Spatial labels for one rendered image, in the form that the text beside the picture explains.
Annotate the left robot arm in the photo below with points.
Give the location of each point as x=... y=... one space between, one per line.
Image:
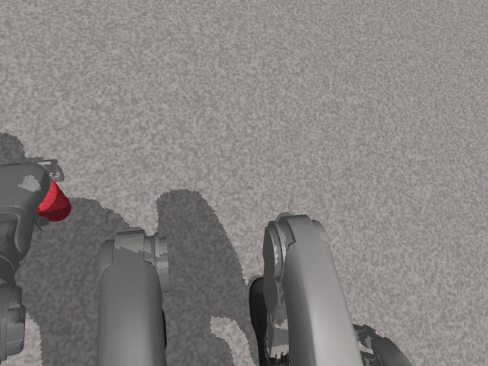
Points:
x=16 y=229

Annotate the right robot foot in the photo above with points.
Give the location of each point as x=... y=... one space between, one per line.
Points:
x=258 y=313

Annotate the right robot hand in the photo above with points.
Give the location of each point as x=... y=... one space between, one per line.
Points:
x=386 y=353

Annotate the cup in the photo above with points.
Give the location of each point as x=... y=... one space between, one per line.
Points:
x=55 y=206

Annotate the left robot hand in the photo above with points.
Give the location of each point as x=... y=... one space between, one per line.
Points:
x=24 y=186

